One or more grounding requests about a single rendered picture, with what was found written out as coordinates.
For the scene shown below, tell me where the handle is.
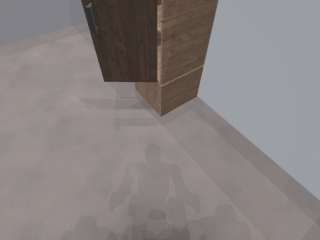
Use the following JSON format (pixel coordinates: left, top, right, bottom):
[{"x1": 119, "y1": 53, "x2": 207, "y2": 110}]
[{"x1": 85, "y1": 2, "x2": 98, "y2": 35}]

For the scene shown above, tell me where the cupboard door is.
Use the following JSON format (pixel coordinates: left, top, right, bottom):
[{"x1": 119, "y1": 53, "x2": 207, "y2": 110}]
[{"x1": 81, "y1": 0, "x2": 158, "y2": 83}]

